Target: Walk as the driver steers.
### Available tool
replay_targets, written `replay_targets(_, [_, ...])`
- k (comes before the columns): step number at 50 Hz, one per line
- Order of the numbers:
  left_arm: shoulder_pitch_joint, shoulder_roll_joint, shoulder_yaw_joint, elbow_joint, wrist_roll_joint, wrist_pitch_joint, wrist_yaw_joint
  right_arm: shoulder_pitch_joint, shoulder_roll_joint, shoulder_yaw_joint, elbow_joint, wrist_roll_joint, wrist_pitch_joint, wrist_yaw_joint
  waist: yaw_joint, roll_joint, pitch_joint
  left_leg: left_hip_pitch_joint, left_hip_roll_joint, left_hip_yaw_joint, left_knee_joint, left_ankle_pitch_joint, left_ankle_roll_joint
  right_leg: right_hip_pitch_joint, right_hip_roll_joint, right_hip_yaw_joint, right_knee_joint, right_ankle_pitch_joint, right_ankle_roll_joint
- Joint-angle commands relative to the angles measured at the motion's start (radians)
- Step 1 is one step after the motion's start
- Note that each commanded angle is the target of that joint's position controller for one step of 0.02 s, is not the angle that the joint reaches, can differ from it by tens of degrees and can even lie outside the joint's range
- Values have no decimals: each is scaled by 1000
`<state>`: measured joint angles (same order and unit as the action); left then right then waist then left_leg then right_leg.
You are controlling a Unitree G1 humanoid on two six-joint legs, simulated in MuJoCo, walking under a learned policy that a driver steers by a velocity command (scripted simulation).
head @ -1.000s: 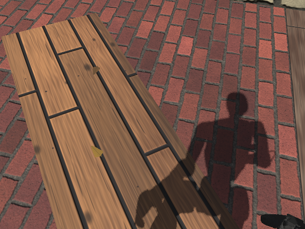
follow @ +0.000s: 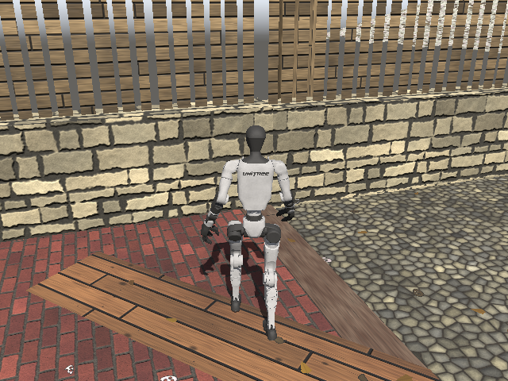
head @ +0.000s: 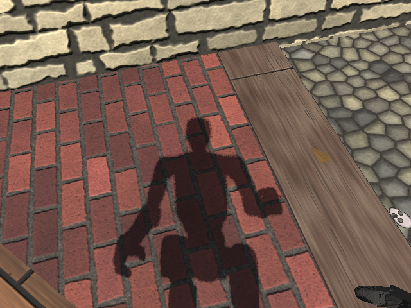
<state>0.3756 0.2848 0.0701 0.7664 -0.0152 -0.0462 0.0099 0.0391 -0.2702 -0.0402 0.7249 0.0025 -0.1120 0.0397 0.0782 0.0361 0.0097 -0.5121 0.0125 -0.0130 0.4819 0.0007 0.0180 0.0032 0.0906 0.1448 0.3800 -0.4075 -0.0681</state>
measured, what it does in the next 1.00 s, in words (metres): walks ahead: left foot, then right foot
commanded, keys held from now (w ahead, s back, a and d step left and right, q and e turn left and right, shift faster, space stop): no key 1.00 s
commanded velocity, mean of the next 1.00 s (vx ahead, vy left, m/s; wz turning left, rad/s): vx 0.12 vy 0.00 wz -0.04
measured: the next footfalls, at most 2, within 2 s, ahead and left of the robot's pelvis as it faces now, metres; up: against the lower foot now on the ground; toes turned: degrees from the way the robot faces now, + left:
left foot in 0.02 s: +0.19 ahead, +0.12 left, +0.00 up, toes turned +0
right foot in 0.42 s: +0.25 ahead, -0.12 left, +0.00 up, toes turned +1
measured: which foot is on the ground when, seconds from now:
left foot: up 0.00-0.00, down 0.02-1.00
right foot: down 0.00-0.04, up 0.06-0.40, down 0.42-1.00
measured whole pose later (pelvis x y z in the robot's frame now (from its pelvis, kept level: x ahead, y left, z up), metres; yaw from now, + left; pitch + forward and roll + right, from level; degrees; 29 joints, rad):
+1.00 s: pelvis +0.19 +0.00 +0.01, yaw -1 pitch -2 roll +0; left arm 0.13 0.23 0.05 0.93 0.00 0.01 0.03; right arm 0.18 -0.26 -0.02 1.02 -0.01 0.01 -0.02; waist -0.02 0.00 0.04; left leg -0.13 0.01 0.02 0.49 -0.34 -0.01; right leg -0.25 0.01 0.03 0.52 -0.25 0.00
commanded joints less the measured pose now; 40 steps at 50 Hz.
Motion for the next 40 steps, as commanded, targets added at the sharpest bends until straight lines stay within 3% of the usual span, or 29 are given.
replay_targets(1, [-24, 135, 29, -48, 6, 2, 7, 131, -178, -64, -33, -14, -27, -7, -131, -136, -116, 290, 12, 3, -25, 38, 85, -36, -207, 93, 233, 834, -73])
replay_targets(2, [-9, 92, 10, -75, 28, 0, 10, 279, -242, -75, -21, -37, -29, -11, -173, -13, -278, 594, 196, -193, 36, 242, 164, -225, -120, 46, 527, 587, -22])
replay_targets(3, [146, 27, -6, -55, 6, -10, 9, 338, -263, -84, 19, -36, -17, -1, -118, 292, -388, 870, 396, -599, -43, 269, 328, -555, 43, 2, 856, -173, 55])
replay_targets(4, [111, 122, 8, -37, -1, -14, 9, 339, -175, -61, 12, 0, -11, 3, -152, 164, -344, 839, 384, -627, -87, 203, 304, -638, 4, 88, 955, -223, 64])
replay_targets(5, [8, 153, 18, -56, -10, -11, 8, 263, -136, -47, -1, 2, -5, -1, -154, 78, -214, 715, 354, -461, -82, 279, 266, -675, -32, 67, 962, -157, 74])
replay_targets(6, [-54, 148, 17, -69, 1, -6, 11, 196, -114, -35, -10, -6, 1, -2, -129, 0, -145, 591, 308, -345, -91, 414, 243, -651, -76, 20, 919, -105, 86])
replay_targets(7, [-83, 138, 20, -79, 15, -1, 12, 156, -96, -27, -8, -7, 5, -3, -102, -17, -98, 494, 276, -277, -109, 491, 231, -625, -113, -10, 848, -70, 93])
replay_targets(9, [-47, 82, 11, -72, 13, 17, 12, 123, -73, -15, 8, -19, 4, -3, -53, 40, -95, 374, 218, -187, -153, 551, 214, -500, -148, -36, 711, -16, 106])
replay_targets(10, [-34, 53, 3, -66, 11, 26, 15, 108, -76, -13, 18, -22, 4, -4, -40, 60, -100, 341, 203, -147, -164, 592, 218, -461, -150, -53, 634, 1, 116])
replay_targets(12, [-49, 32, -6, -71, 16, 34, 21, 87, -113, -22, 33, -21, 12, -12, -34, 75, -122, 310, 191, -93, -171, 635, 221, -394, -149, -77, 489, 59, 128])
replay_targets(15, [-97, 48, -5, -67, 16, 43, 23, 98, -139, -28, 59, -12, 34, -22, -57, 73, -151, 307, 184, -61, -182, 527, 204, -314, -143, -94, 347, 213, 127])
replay_targets(18, [-158, 65, 2, -74, 17, 54, 22, 106, -132, -21, 85, -10, 52, -22, -75, 62, -111, 293, 188, -82, -186, 279, 192, -279, -142, -94, 247, 245, 111])
replay_targets(20, [-168, 61, 4, -73, 25, 52, 22, 89, -116, -11, 94, 0, 60, -22, -57, 51, -80, 266, 167, -92, -161, 86, 158, -203, -131, -109, 102, 319, 84])
replay_targets(21, [-180, 74, 6, -77, 35, 50, 23, 115, -94, -3, 107, 0, 60, -22, -58, 28, -66, 251, 137, -93, -143, -18, 115, -158, -149, -83, 26, 412, 67])
replay_targets(22, [-185, 113, 13, -87, 39, 47, 29, 145, -72, 6, 112, -16, 58, -22, -78, -28, -80, 220, 95, -73, -100, -130, 69, -93, -218, -14, 30, 586, 42])
replay_targets(23, [-212, 162, 23, -90, 32, 52, 34, 241, -67, 6, 128, -26, 53, -18, -149, -144, -100, 174, 24, -27, -87, -276, 33, -41, -263, 25, 82, 638, -8])
replay_targets(24, [-232, 104, 14, -82, 24, 55, 27, 231, -51, 14, 136, -24, 60, -23, -134, -174, -110, 233, 6, 11, -95, -297, 8, -108, -235, 8, 79, 456, -15])
replay_targets(25, [-245, 68, 8, -85, 24, 55, 18, 175, -75, 11, 134, -20, 69, -26, -104, -137, -60, 233, 3, 16, -85, -279, -1, -153, -195, -9, 72, 383, 6])
replay_targets(27, [-242, 66, 5, -76, 30, 47, 11, 147, -85, 9, 134, -17, 86, -35, -94, -112, -38, 232, 12, 9, -69, -218, 1, -170, -174, -25, 84, 435, 28])
replay_targets(33, [-230, 72, 7, -32, 22, 30, 11, 147, -96, 5, 165, -10, 99, -45, -94, -79, -76, 293, 30, 1, -37, -78, -5, -136, -167, -38, 129, 604, 19])
replay_targets(40, [-250, 69, 7, 28, 20, 34, 12, 142, -96, 2, 215, -7, 117, -57, -97, -44, -61, 320, 32, 2, -44, -82, -13, -141, -155, -50, 120, 573, 14])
